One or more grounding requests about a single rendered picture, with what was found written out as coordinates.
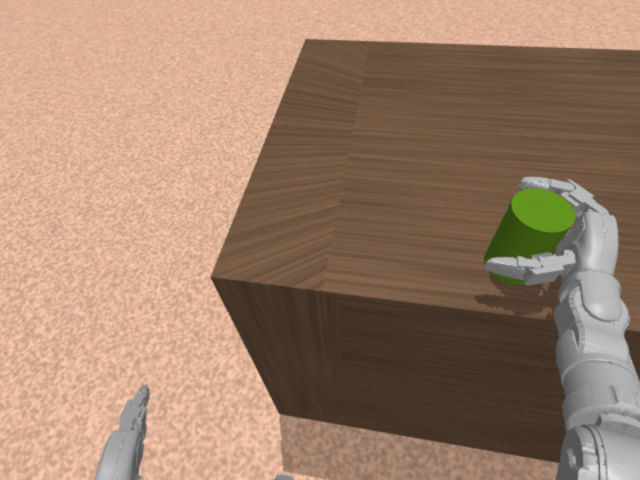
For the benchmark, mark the right robot arm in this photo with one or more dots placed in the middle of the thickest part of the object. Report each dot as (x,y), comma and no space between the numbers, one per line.
(601,409)

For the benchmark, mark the can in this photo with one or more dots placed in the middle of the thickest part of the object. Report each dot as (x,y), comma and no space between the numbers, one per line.
(535,222)

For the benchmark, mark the left robot hand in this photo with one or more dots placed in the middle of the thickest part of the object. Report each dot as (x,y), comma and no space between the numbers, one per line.
(123,450)

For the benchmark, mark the right robot hand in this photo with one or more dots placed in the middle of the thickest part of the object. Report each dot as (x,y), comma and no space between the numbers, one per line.
(591,245)

